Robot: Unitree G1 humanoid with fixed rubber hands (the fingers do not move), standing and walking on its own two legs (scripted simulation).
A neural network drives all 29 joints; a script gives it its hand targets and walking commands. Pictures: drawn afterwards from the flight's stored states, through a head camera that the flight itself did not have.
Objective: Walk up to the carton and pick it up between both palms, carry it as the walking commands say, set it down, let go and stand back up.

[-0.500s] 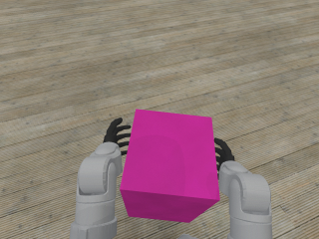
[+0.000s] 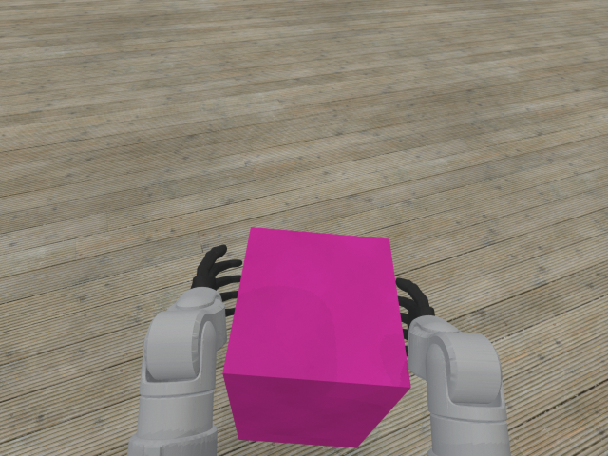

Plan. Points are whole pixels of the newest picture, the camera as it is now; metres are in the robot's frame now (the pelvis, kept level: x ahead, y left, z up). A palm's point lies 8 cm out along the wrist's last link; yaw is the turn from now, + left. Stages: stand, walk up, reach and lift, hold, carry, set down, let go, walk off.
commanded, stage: carry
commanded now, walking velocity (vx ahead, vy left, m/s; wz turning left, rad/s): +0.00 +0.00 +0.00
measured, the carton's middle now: (308, 346) +0.28 +0.00 +0.00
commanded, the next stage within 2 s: none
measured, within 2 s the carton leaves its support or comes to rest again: neither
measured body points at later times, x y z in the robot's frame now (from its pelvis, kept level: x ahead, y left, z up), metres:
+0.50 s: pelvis -0.05 -0.09 +0.00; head -0.05 -0.10 +0.45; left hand +0.26 +0.05 +0.09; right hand +0.23 -0.22 +0.06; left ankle -0.05 +0.08 -0.71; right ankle -0.02 -0.13 -0.72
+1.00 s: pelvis -0.08 -0.07 +0.02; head -0.11 -0.06 +0.46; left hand +0.21 +0.08 +0.11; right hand +0.20 -0.19 +0.09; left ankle -0.08 +0.03 -0.72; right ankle -0.02 -0.13 -0.72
